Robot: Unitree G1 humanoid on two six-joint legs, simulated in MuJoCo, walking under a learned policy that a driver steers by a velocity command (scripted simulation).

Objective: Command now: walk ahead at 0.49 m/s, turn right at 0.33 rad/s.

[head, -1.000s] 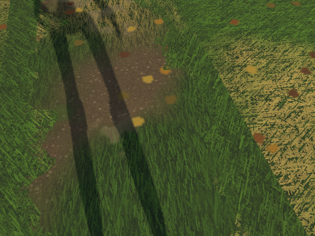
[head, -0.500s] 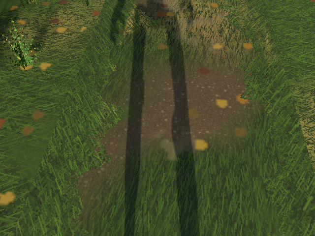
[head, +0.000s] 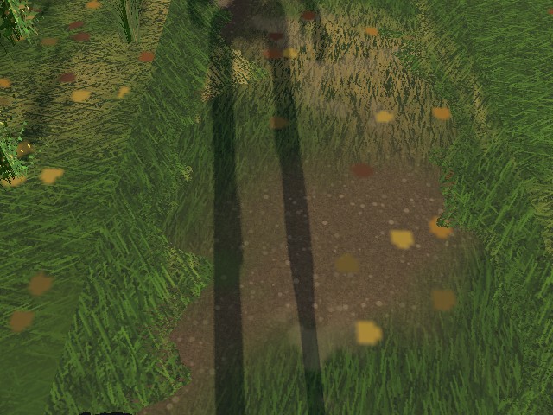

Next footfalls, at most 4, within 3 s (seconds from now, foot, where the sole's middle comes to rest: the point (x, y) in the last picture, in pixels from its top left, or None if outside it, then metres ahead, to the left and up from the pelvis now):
0.06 right None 0.23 -0.09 -0.77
0.50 left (229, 393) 0.52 0.09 -0.77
1.00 right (363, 333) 0.66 -0.25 -0.77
1.52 left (297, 223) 1.02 -0.11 -0.77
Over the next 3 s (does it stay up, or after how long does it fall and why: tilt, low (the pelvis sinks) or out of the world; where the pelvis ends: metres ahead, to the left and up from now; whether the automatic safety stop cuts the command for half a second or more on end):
stays up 1.07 -0.24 0.01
